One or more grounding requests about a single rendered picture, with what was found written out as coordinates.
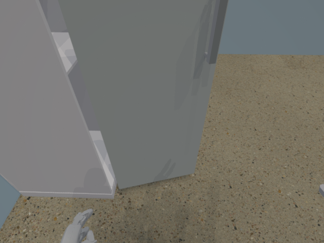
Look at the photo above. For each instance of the fridge door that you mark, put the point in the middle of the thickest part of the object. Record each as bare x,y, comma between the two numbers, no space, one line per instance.
148,80

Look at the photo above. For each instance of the handle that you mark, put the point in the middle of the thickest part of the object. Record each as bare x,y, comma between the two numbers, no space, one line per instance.
216,31

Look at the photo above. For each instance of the left robot hand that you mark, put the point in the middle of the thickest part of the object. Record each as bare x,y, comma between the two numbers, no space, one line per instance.
74,232

